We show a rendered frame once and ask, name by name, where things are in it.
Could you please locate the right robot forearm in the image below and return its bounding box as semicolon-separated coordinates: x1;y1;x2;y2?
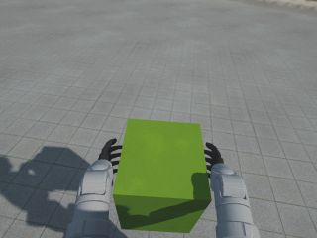
210;163;261;238

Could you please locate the left robot forearm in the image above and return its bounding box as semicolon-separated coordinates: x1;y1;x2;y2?
65;159;114;238

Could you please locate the carton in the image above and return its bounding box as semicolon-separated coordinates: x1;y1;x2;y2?
112;118;212;233

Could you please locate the right robot hand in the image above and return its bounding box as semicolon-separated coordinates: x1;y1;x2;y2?
204;142;224;178

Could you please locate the left robot hand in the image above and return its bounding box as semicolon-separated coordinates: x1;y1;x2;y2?
98;138;123;174

